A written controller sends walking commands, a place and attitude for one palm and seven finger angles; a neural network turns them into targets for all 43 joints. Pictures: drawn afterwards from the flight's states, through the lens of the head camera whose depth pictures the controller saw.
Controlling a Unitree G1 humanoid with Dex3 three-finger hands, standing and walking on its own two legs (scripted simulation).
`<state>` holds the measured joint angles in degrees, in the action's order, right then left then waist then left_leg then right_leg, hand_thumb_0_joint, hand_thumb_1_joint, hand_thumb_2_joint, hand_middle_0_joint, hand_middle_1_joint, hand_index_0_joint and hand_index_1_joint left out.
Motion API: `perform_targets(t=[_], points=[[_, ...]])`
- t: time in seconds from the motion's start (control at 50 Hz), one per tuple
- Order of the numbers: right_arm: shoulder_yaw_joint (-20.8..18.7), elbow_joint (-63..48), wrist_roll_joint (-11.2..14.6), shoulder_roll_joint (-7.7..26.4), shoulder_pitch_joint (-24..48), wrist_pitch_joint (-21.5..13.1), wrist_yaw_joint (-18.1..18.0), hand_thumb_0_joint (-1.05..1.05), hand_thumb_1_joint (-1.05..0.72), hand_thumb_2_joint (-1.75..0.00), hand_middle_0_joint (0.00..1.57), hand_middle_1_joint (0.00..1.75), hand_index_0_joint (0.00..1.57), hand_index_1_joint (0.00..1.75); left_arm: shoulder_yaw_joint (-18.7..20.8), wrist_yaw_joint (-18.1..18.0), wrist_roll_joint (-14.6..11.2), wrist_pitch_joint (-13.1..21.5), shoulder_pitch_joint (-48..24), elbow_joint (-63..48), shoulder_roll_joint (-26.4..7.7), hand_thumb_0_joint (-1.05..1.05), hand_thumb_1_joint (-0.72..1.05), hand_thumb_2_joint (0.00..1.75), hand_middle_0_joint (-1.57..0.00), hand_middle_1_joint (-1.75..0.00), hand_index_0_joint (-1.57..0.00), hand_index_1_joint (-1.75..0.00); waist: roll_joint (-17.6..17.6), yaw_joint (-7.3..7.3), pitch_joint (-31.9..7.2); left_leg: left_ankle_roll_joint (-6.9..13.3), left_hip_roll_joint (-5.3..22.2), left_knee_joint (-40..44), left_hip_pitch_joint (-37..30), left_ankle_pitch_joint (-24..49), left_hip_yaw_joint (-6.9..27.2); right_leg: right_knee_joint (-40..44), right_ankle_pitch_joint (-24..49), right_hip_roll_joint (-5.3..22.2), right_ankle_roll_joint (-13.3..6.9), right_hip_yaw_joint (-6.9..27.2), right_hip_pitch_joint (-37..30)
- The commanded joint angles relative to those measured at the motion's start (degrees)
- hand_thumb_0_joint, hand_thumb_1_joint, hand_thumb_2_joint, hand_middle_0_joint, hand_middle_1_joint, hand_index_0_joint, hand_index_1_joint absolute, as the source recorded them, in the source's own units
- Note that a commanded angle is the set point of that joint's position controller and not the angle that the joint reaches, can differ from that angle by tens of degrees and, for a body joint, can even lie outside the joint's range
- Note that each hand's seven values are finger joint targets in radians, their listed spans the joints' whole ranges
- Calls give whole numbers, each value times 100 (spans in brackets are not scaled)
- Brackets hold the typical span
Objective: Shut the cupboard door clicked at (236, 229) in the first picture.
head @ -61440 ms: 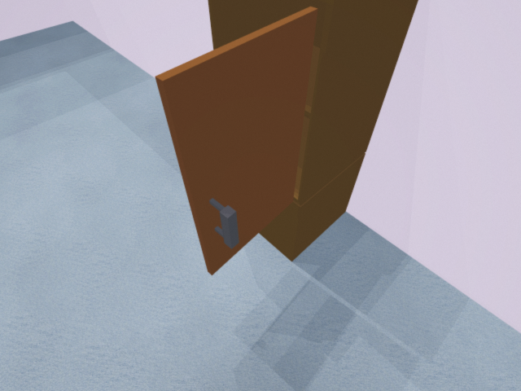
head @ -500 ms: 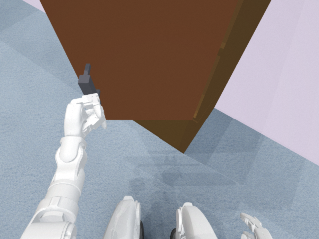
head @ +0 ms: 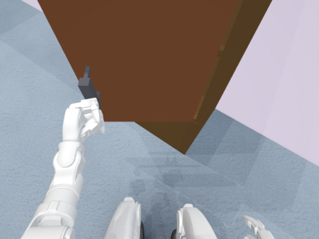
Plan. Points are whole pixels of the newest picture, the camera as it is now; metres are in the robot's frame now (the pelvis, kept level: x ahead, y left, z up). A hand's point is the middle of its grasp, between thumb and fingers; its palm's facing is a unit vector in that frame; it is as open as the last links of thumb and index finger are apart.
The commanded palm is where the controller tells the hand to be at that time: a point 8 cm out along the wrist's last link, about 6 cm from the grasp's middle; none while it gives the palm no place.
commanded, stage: push the door shut along its arc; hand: left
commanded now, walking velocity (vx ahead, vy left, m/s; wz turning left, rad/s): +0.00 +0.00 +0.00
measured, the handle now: (92, 90) +0.49 +0.20 +0.02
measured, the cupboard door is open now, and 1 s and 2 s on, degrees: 36 18 7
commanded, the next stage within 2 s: pull the fist back off the door in 1.66 s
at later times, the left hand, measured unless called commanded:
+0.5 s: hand (100, 101) +0.45 +0.17 +0.03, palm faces -0.09 -0.99 -0.05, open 3.1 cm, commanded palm +0.45 +0.20 +0.02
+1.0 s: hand (109, 84) +0.51 +0.15 +0.02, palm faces -0.22 -0.97 -0.05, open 3.1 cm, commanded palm +0.52 +0.16 +0.02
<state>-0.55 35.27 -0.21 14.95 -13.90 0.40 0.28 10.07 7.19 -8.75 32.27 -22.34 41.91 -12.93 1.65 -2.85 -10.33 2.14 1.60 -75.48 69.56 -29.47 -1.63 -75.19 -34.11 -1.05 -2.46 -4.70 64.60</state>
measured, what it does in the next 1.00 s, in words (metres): stands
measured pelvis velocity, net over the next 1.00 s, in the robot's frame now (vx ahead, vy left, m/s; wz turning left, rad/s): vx -0.02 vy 0.02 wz -0.03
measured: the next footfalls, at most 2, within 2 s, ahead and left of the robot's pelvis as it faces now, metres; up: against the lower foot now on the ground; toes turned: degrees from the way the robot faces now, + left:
none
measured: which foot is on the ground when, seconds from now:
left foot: down 0.00-1.00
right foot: down 0.00-1.00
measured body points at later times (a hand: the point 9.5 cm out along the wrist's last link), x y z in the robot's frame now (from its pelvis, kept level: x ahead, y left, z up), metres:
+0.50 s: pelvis -0.01 +0.00 -0.02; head +0.12 +0.02 +0.41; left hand +0.45 +0.22 +0.03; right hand +0.05 -0.27 -0.14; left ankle +0.05 +0.10 -0.61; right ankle +0.01 -0.10 -0.61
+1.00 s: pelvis -0.02 +0.02 -0.03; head +0.15 +0.05 +0.39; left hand +0.52 +0.21 +0.03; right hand +0.00 -0.26 -0.13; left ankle +0.05 +0.10 -0.61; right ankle +0.01 -0.10 -0.61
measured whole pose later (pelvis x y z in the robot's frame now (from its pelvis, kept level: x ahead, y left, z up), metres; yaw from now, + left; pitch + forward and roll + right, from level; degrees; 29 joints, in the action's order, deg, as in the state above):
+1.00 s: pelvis -0.02 +0.02 -0.03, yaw -2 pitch +30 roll -6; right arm 1.9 38.3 -1.0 15.8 -18.9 -0.9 1.0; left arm 13.3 18.2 -5.1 25.5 -58.1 69.2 -28.3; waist 2.9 -10.9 -9.5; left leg 3.8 1.9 -82.8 83.6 -29.3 0.6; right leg -79.7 -33.1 -1.4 -1.4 -6.9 76.5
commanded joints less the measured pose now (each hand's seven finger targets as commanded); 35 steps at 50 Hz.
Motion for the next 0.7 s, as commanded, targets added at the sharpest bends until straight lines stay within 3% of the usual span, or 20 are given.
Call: perform_targets(t=[0.0, 0.02, 0.04, 0.08, 0.12, 0.14, 0.16, 0.18, 0.32, 0.44, 0.5, 0.54, 0.6, 0.68], points=[[-297, -435, 4, 823, -364, -155, -109, 0, -90, -90, 20, 30, 20, 30, 358, -55, 52, 424, -2435, -847, -1097, 0, 90, 90, -130, -150, -130, -150, -81, -292, -2133, -42, -114, 762, -1824, 1032, 458, 1131, 1478, -45, 116, 486, -742], [-287, -437, 1, 806, -337, -173, -117, 0, -90, -90, 20, 30, 20, 30, 365, -35, 52, 470, -2599, -792, -1105, 0, 90, 90, -130, -150, -130, -150, -17, -285, -2163, -36, -130, 721, -1757, 917, 433, 1146, 1350, -41, 115, 528, -739], [-276, -435, -14, 832, -365, -191, -142, 0, -90, -90, 20, 30, 20, 30, 498, -37, 68, 533, -2850, -801, -1333, 0, 90, 90, -130, -150, -130, -150, 109, -285, -2251, -30, -125, 687, -1788, 933, 466, 1097, 1312, -61, 88, 527, -683], [-263, -373, -23, 818, -368, -201, -142, 0, -90, -90, 20, 30, 20, 30, 396, 45, 87, 551, -3030, -474, -1214, 0, 90, 90, -130, -150, -130, -150, 168, -344, -2349, -41, -118, 659, -1912, 997, 483, 1066, 1347, -59, 94, 503, -572], [-270, -369, -18, 857, -418, -195, -127, 0, -90, -90, 20, 30, 20, 30, 428, 187, 95, 505, -2998, -247, -1306, 0, 90, 90, -130, -150, -130, -150, 378, -274, -2561, -72, -109, 643, -2052, 1170, 502, 1000, 1451, -68, 61, 490, -540], [-275, -379, -15, 872, -495, -195, -115, 0, -90, -90, 20, 30, 20, 30, 367, 270, 58, 464, -3128, -190, -1246, 0, 90, 90, -130, -150, -130, -150, 409, -355, -2638, -55, -108, 629, -2151, 1309, 545, 958, 1548, -90, 57, 446, -486], [-281, -355, -3, 889, -507, -164, -113, 0, -90, -90, 20, 30, 20, 30, 432, 339, 78, 402, -3074, 1, -1335, 0, 90, 90, -130, -150, -130, -150, 334, -318, -2660, -75, -82, 633, -2148, 1353, 556, 951, 1590, -80, 60, 445, -498], [-273, -365, 11, 879, -517, -146, -110, 0, -90, -90, 20, 30, 20, 30, 342, 414, 21, 357, -3255, -5, -1242, 0, 90, 90, -130, -150, -130, -150, 303, -394, -2639, -46, -91, 593, -2084, 1373, 525, 984, 1660, -78, 78, 481, -536], [-270, -234, 48, 950, -724, -96, -135, 0, -90, -90, 20, 30, 20, 30, 437, 732, -8, 198, -4085, 519, -1544, 0, 90, 90, -130, -150, -130, -150, 131, -614, -2491, 10, -67, 457, -1760, 1119, 578, 1014, 1373, -95, 81, 508, -354], [-279, -167, 34, 1020, -926, -117, -107, 0, -90, -90, 20, 30, 20, 30, 380, 961, -2, 223, -4679, 559, -1660, 0, 90, 90, -130, -150, -130, -150, 588, -700, -2800, 4, -58, 445, -2114, 1281, 708, 899, 1315, -130, 13, 419, -24], [-274, -103, 53, 1060, -965, -100, -91, 0, -90, -90, 20, 30, 20, 30, 184, 1043, 46, 122, -4946, 844, -1548, 0, 90, 90, -130, -150, -130, -150, 468, -863, -2530, 11, -29, 475, -2030, 962, 773, 960, 1041, -134, 24, 390, 250], [-284, -85, 41, 1096, -1042, -135, -94, 0, -90, -90, 20, 30, 20, 30, 201, 1055, 59, 129, -5234, 830, -1620, 0, 90, 90, -130, -150, -130, -150, 693, -903, -2625, 5, -25, 478, -2181, 903, 846, 892, 969, -140, -6, 345, 474], [-258, 6, 31, 1158, -1090, -155, -95, 0, -90, -90, 20, 30, 20, 30, 217, 1061, 130, 23, -5546, 1187, -1754, 0, 90, 90, -130, -150, -130, -150, 610, -1019, -2467, 12, -7, 464, -1972, 550, 915, 887, 741, -137, 0, 342, 662], [-251, 47, 0, 1208, -1205, -191, -73, 0, -90, -90, 20, 30, 20, 30, 235, 1137, 190, -38, -5800, 1272, -1867, 0, 90, 90, -130, -150, -130, -150, 878, -1040, -2771, -22, 24, 434, -2259, 765, 1041, 757, 849, -145, -40, 260, 883]])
